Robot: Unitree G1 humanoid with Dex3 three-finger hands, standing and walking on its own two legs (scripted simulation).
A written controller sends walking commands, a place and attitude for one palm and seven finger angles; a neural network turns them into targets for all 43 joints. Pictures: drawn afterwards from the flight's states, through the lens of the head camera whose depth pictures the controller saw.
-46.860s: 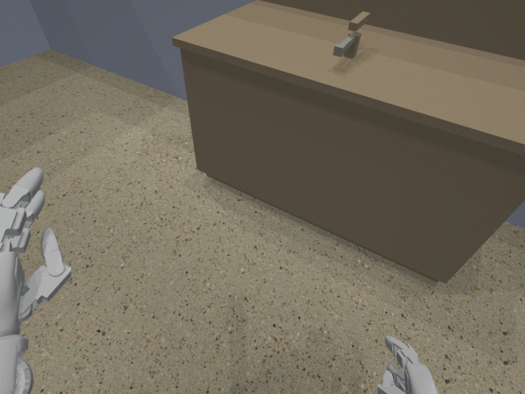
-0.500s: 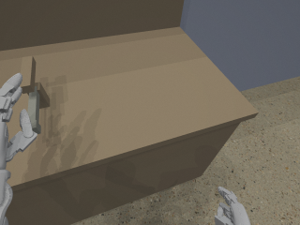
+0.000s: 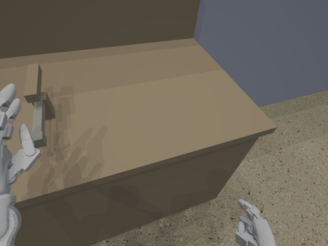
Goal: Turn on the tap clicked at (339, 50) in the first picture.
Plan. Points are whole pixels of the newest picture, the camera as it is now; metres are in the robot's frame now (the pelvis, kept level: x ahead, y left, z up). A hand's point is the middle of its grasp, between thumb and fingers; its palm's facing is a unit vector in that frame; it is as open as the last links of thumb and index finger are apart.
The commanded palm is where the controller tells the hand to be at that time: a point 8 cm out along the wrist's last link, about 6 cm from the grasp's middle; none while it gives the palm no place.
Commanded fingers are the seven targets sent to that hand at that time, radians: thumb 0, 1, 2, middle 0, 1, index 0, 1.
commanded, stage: come to a stop and stand still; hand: left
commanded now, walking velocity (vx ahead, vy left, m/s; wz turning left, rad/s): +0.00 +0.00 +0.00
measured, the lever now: (38, 140) +0.30 +0.34 +0.07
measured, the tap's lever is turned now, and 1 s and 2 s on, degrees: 0 0 0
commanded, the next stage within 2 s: look again from close up in 0.06 s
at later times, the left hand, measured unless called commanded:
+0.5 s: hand (39, 159) +0.21 +0.25 +0.16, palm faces +0.40 -0.86 -0.33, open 7.4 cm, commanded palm +0.15 +0.28 +0.18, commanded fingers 0.00 0.90 0.90 -0.20 -0.30 -0.20 -0.30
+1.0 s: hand (34, 161) +0.21 +0.26 +0.16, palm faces +0.45 -0.83 -0.32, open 7.4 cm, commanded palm +0.15 +0.28 +0.18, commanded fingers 0.00 0.90 0.90 -0.20 -0.30 -0.20 -0.30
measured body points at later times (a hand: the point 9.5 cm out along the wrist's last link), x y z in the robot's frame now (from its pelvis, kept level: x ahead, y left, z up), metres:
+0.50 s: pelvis -0.01 +0.01 +0.00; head +0.00 +0.03 +0.45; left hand +0.18 +0.30 +0.18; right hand +0.16 -0.22 -0.07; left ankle -0.01 +0.08 -0.74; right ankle +0.04 -0.12 -0.74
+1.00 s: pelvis -0.01 +0.00 +0.00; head +0.00 +0.02 +0.45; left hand +0.18 +0.31 +0.17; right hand +0.16 -0.22 -0.07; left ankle -0.01 +0.08 -0.74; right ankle +0.04 -0.12 -0.74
